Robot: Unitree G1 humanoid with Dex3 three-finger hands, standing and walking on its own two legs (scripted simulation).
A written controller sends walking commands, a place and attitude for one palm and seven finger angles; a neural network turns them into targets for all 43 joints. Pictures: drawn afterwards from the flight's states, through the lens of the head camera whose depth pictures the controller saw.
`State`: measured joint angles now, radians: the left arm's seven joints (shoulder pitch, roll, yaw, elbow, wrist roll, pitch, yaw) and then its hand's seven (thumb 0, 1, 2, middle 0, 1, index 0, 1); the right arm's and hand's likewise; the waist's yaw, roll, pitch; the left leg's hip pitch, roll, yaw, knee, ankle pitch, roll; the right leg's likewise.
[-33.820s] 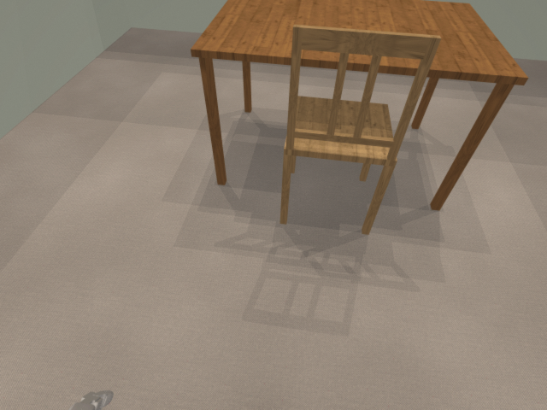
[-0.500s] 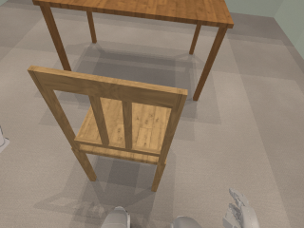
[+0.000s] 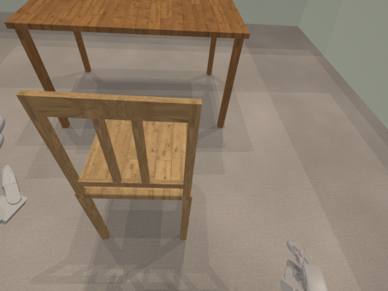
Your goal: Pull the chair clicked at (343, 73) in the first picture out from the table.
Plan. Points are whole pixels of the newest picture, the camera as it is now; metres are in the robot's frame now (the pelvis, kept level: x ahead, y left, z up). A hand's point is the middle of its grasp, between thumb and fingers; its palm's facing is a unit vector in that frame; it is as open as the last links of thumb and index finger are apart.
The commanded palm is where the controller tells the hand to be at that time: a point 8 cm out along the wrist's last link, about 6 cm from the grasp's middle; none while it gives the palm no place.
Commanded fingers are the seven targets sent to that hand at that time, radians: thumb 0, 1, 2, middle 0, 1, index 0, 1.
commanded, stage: stop stepping back and stand still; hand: left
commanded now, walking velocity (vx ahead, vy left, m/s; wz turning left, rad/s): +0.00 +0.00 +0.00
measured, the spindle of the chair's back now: (109, 153) +0.49 +0.24 -0.08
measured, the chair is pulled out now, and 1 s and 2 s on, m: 0.60 0.60 0.60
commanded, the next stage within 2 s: let the arm hang, fingers relaxed in 0.40 s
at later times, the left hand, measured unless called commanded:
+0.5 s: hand (17, 228) +0.18 +0.24 +0.17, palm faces +0.44 -0.82 -0.37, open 7.4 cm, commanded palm none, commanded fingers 0.00 0.90 0.90 -0.20 -0.30 -0.20 -0.30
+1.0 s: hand out of the picture -0.06 +0.17 -0.16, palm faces +0.08 -0.98 -0.20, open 7.2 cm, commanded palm none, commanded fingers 0.00 0.90 0.90 -0.20 -0.30 -0.20 -0.30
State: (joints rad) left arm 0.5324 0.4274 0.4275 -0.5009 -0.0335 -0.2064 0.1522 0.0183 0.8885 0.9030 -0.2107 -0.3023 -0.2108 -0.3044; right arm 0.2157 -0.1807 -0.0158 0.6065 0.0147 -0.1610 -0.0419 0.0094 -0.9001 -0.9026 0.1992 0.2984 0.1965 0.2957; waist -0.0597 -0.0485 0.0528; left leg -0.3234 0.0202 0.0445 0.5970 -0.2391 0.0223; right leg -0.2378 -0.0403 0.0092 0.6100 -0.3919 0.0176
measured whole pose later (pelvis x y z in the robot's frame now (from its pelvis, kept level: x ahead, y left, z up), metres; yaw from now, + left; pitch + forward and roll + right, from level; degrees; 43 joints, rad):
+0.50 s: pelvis -0.03 -0.02 +0.01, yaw +2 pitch -4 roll -2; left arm 0.49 0.36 0.35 -0.48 -0.01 -0.18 0.17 0.02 0.89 0.90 -0.21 -0.30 -0.21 -0.30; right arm 0.23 -0.20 -0.01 0.66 0.01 -0.17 -0.08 0.01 -0.90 -0.90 0.20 0.30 0.20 0.30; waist -0.02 -0.01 0.05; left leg -0.31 0.03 -0.03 0.54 -0.20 0.01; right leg -0.19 0.00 -0.02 0.48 -0.24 0.01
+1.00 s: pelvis +0.00 -0.01 +0.01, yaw +4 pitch +0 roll -2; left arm 0.41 0.22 0.00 1.01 0.01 0.04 0.02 0.00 0.95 0.90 -0.20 -0.30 -0.20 -0.30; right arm 0.36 -0.15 0.01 1.00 -0.01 0.01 -0.02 0.01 -0.90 -0.90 0.20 0.30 0.20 0.30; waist 0.01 -0.01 0.08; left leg -0.33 -0.01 -0.07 0.51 -0.18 0.00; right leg -0.19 -0.03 -0.07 0.46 -0.27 0.02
